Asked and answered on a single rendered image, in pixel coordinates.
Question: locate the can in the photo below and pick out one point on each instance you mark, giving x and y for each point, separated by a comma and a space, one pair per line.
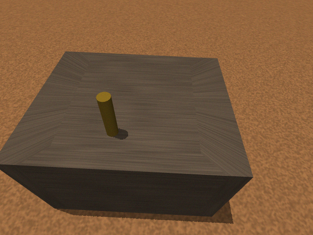
105, 104

